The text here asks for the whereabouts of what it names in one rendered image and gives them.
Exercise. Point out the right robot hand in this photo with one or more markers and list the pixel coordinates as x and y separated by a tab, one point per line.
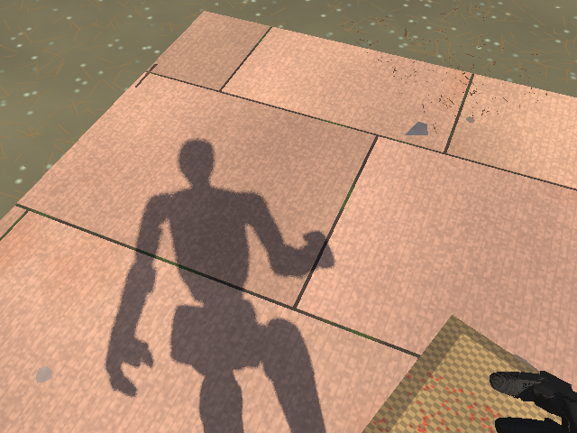
547	392

